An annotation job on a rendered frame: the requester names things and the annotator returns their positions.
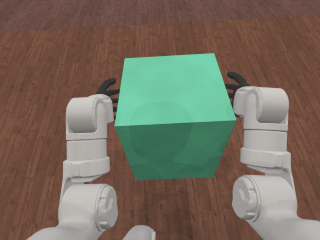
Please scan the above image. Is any carton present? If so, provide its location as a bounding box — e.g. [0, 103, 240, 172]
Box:
[114, 53, 237, 181]

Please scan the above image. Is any left robot thigh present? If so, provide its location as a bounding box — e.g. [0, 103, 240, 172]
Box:
[123, 225, 156, 240]

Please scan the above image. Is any robot left hand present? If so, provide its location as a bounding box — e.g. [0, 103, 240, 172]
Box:
[96, 78, 120, 121]

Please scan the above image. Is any robot left upper arm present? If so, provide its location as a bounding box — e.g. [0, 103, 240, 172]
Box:
[27, 183, 118, 240]

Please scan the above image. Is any left robot forearm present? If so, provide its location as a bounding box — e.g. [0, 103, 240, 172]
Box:
[58, 94, 114, 222]

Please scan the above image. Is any robot right hand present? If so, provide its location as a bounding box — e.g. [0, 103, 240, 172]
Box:
[224, 71, 250, 117]

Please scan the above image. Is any robot right upper arm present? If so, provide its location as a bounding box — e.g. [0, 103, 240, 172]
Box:
[232, 175, 320, 240]

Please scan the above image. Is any right robot forearm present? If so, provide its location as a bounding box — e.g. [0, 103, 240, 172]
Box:
[233, 86, 298, 209]

